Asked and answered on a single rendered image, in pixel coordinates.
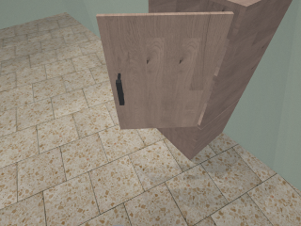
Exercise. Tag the cupboard door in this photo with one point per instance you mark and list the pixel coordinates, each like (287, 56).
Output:
(166, 62)

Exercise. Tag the handle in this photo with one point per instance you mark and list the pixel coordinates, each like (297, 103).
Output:
(120, 90)

